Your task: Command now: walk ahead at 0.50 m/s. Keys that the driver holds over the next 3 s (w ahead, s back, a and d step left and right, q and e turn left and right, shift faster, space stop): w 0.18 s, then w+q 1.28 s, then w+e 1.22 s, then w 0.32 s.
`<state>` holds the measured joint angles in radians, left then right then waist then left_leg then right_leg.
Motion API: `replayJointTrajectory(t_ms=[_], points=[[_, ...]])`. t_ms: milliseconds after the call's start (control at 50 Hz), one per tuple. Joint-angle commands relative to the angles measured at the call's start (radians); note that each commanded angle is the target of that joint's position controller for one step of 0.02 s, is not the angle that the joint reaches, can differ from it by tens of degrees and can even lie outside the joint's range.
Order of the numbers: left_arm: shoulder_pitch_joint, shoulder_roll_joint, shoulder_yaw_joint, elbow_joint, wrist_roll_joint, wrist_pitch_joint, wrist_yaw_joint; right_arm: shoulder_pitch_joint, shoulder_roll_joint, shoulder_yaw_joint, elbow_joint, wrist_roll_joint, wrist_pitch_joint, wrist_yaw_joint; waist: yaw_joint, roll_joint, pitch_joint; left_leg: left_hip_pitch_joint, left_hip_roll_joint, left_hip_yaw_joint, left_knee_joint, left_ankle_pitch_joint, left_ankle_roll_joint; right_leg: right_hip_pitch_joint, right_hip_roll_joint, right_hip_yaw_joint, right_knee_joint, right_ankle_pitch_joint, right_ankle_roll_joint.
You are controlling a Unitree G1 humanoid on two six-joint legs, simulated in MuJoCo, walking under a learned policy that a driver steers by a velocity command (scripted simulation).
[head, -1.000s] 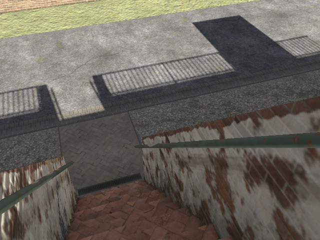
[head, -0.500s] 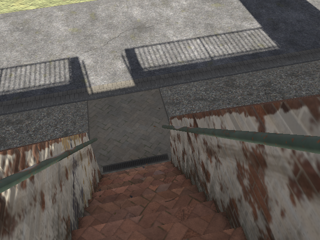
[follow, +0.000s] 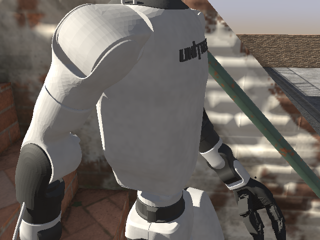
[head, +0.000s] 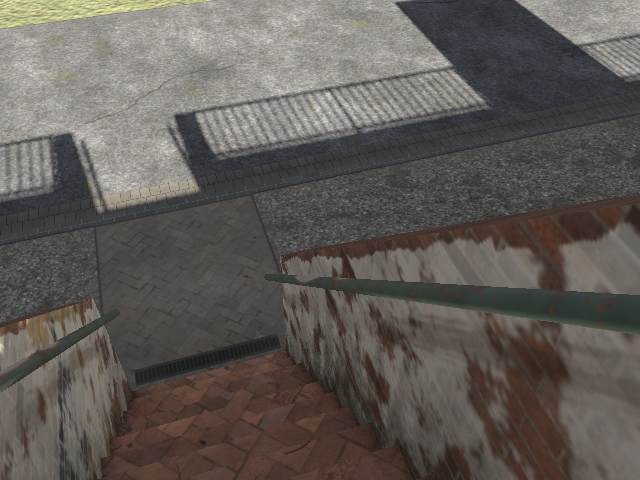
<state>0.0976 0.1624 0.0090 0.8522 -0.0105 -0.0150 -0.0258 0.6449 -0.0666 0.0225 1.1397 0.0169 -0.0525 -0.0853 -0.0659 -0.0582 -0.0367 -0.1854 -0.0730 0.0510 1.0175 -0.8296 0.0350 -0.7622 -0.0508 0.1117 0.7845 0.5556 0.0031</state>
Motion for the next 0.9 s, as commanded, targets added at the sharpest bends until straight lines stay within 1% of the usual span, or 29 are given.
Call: replayJointTrajectory(t_ms=[20,40,80,100,120,140,160,200,220,240,280,300,340,400,460,500,540,560,580,600,620,660,680,720,740,780,800,840,900], points=[[-0.133,0.036,0.005,-0.111,-0.014,-0.004,-0.044,-0.043,-0.165,-0.039,-0.044,0.009,-0.016,-0.02,-0.013,0.119,0.201,-0.296,0.154,-0.205,-0.127,0.458,0.129,0.252,-0.001,-0.043,-0.283,0.227,0.02],[-0.023,0.062,0.01,-0.09,-0.02,0.003,-0.036,-0.049,-0.172,-0.05,-0.046,0.003,-0.013,-0.002,0.0,0.164,0.174,-0.284,0.129,-0.188,-0.025,0.482,0.118,0.335,0.009,-0.071,-0.276,0.21,0.014],[0.442,0.211,0.073,0.053,-0.02,0.019,-0.023,-0.187,-0.173,-0.074,-0.075,0.002,-0.015,0.032,0.201,0.192,0.034,-0.222,0.107,-0.211,0.384,0.755,0.075,0.613,-0.047,-0.098,-0.31,0.156,-0.033],[0.648,0.212,0.097,0.141,0.004,0.029,-0.016,-0.235,-0.2,-0.093,-0.077,0.011,-0.016,0.065,0.3,0.128,-0.022,-0.342,0.058,-0.181,0.629,0.963,0.049,0.871,-0.015,-0.186,-0.274,0.016,-0.054],[0.897,0.166,0.082,0.239,0.017,0.038,-0.011,-0.341,-0.195,-0.11,-0.111,0.041,-0.019,0.07,0.474,-0.093,0.061,-0.574,-0.115,-0.153,1.224,0.467,-0.007,0.995,-0.075,-0.146,-0.384,0.0,-0.131],[0.825,0.105,0.028,0.244,0.022,0.023,-0.003,-0.262,-0.109,-0.106,-0.164,0.043,-0.02,0.054,0.335,-0.28,0.123,-0.83,-0.199,-0.217,1.421,-0.114,-0.014,1.012,-0.186,-0.049,-0.202,0.345,-0.162],[0.663,0.087,0.004,0.186,0.015,-0.004,-0.008,-0.07,-0.086,-0.096,-0.197,0.028,-0.011,0.07,0.113,-0.318,0.064,-0.914,-0.115,-0.306,1.136,0.002,0.012,1.037,-0.215,0.087,-0.063,0.52,-0.207],[0.453,0.04,-0.008,0.153,0.004,-0.041,-0.041,-0.053,-0.12,-0.1,-0.204,0.039,0.033,0.057,0.004,0.055,0.047,-0.902,0.023,-0.262,0.896,0.32,0.045,0.725,-0.254,0.128,-0.109,-0.08,-0.225],[0.394,0.087,0.005,0.165,0.027,-0.037,-0.031,-0.141,-0.102,-0.092,-0.23,0.043,0.043,0.052,-0.007,0.079,0.027,-0.894,0.063,-0.265,0.84,0.47,0.037,0.579,-0.28,0.209,-0.182,-0.332,-0.22],[0.318,0.094,-0.002,0.151,0.036,-0.046,0.013,-0.204,-0.088,-0.074,-0.3,0.031,0.065,0.051,-0.054,-0.004,0.114,-0.788,0.103,-0.31,0.539,0.634,-0.041,0.294,-0.357,0.277,-0.203,-0.165,-0.258],[0.306,0.071,-0.029,0.17,0.083,-0.061,0.066,-0.22,-0.1,-0.072,-0.3,0.006,0.087,0.046,-0.067,0.052,0.086,-0.591,0.127,-0.315,0.386,0.861,-0.121,0.159,-0.273,0.251,-0.11,-0.117,-0.246],[0.346,0.146,-0.002,0.191,0.067,-0.064,0.065,-0.19,-0.124,-0.078,-0.315,-0.007,0.091,0.052,-0.09,-0.012,0.027,-0.594,0.097,-0.262,0.327,0.983,-0.108,0.208,-0.239,0.215,-0.047,-0.219,-0.242],[0.388,0.094,0.0,0.185,-0.029,-0.085,0.113,-0.352,-0.178,-0.078,-0.392,-0.005,0.085,0.08,-0.012,0.006,0.077,-0.639,0.092,-0.309,-0.06,1.393,-0.073,0.261,-0.144,0.06,0.048,-0.701,-0.169],[0.373,0.12,0.0,0.185,-0.003,-0.066,0.13,-0.492,-0.143,-0.063,-0.428,-0.03,0.079,0.118,0.03,-0.021,0.092,-0.26,0.052,-0.152,-0.27,1.606,-0.053,0.063,-0.08,-0.062,0.085,-0.91,-0.141],[0.443,0.085,0.009,0.203,-0.027,-0.055,0.111,-0.431,-0.171,-0.066,-0.393,-0.051,0.105,0.117,0.069,-0.054,0.14,-0.445,0.081,-0.207,-0.23,1.435,-0.03,0.284,-0.162,0.018,0.289,-0.819,-0.163],[0.417,0.11,0.037,0.219,-0.009,-0.046,0.093,-0.365,-0.218,-0.086,-0.356,-0.032,0.103,0.114,0.062,-0.094,0.123,-0.481,0.119,-0.169,-0.186,1.323,0.0,0.361,-0.233,0.073,0.413,-0.764,-0.17],[0.21,0.138,0.061,0.16,-0.007,-0.048,0.069,-0.043,-0.278,-0.129,-0.231,-0.009,0.119,0.115,-0.084,-0.124,0.048,-0.1,0.141,-0.091,-0.319,1.188,0.045,0.227,-0.221,-0.004,0.723,-0.47,-0.121],[0.107,0.115,0.071,0.123,-0.03,-0.054,0.06,0.216,-0.26,-0.135,-0.144,-0.021,0.101,0.096,-0.239,0.152,0.027,0.231,0.102,0.006,-0.614,1.221,0.123,0.088,-0.083,-0.161,1.169,-0.373,-0.049],[0.144,0.088,0.073,0.111,0.008,-0.05,0.073,0.237,-0.187,-0.1,-0.102,0.018,0.074,0.094,-0.24,0.443,0.131,0.341,0.146,-0.085,-0.795,1.49,0.187,-0.155,0.087,-0.284,1.622,-1.251,-0.024],[0.271,0.041,0.062,0.0,-0.006,-0.077,0.064,0.147,-0.21,-0.071,-0.111,-0.002,0.036,0.098,-0.029,0.651,0.134,0.51,0.182,-0.324,-0.395,1.856,0.222,-0.551,0.08,-0.128,1.521,-1.332,-0.041],[0.238,0.08,0.06,-0.014,0.002,-0.073,0.068,0.084,-0.184,-0.07,-0.129,-0.018,0.04,0.099,-0.007,0.405,0.092,0.46,0.202,-0.337,-0.325,1.726,0.201,-0.59,0.017,-0.092,1.376,-1.211,-0.044],[0.167,0.01,0.049,-0.032,-0.004,-0.063,0.077,0.032,-0.184,-0.069,-0.128,-0.028,0.055,0.097,0.024,0.034,-0.014,0.236,0.247,-0.433,-0.344,1.399,0.232,-0.526,-0.016,-0.067,1.302,-1.008,-0.044],[0.123,-0.016,0.025,-0.11,-0.023,-0.043,0.066,-0.022,-0.266,-0.091,-0.141,-0.068,0.036,0.101,0.069,0.153,-0.076,0.138,0.381,-0.748,-0.408,1.157,0.335,-0.54,-0.06,0.058,0.958,-0.858,-0.037],[-0.051,0.061,0.036,-0.209,0.047,0.009,0.079,-0.262,-0.106,-0.034,-0.262,-0.024,0.046,0.02,0.126,-0.018,0.021,-0.329,0.13,-0.514,-0.371,1.133,0.238,-0.059,-0.002,-0.007,0.34,-0.518,0.064],[0.122,0.022,0.039,-0.112,0.061,0.003,0.066,-0.297,-0.174,-0.044,-0.275,-0.043,0.039,0.009,0.188,0.008,-0.051,-0.475,0.106,-0.526,-0.326,1.156,0.249,0.204,0.04,-0.038,0.453,-0.36,0.075],[0.078,0.115,0.06,-0.123,0.009,-0.047,0.034,-0.134,-0.186,-0.056,-0.214,0.046,-0.013,-0.012,0.111,0.009,-0.016,-0.275,0.066,-0.497,-0.193,0.787,0.201,0.092,0.034,0.045,0.145,-0.024,0.04],[-0.001,0.079,0.047,-0.179,0.033,-0.053,0.031,-0.13,-0.166,-0.055,-0.217,0.063,-0.023,-0.032,0.098,-0.045,0.038,-0.408,-0.028,-0.396,-0.157,0.571,0.153,0.267,0.067,0.011,-0.142,0.229,0.049],[-0.093,0.003,0.033,-0.27,0.025,-0.043,0.02,-0.138,-0.136,-0.058,-0.207,0.024,0.003,-0.034,0.041,0.065,0.069,-0.52,-0.05,-0.447,-0.105,0.359,0.167,0.47,0.063,0.02,-0.25,0.236,0.048],[0.188,0.122,0.084,-0.224,0.01,-0.028,0.017,-0.167,-0.093,-0.06,-0.234,0.018,0.025,-0.001,0.085,0.19,0.107,-0.37,-0.037,-0.579,0.138,0.6,0.199,0.431,0.003,0.09,-0.271,0.02,0.014]])
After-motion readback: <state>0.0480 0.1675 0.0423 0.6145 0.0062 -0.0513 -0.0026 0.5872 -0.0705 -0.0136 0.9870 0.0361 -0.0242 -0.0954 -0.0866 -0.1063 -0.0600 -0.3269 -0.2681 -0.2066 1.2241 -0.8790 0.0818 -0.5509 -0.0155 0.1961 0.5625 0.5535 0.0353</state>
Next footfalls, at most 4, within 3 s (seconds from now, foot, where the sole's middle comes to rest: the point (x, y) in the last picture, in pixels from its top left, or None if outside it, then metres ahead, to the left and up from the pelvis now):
0.12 right None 0.18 -0.10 -0.92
0.56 left None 0.34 0.13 -1.16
0.96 right None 0.61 -0.03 -1.40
1.50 left None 0.74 0.34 -1.64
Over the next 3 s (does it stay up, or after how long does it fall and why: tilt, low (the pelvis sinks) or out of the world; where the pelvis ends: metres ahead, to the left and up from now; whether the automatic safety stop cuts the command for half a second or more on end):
stays up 1.42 0.35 -1.62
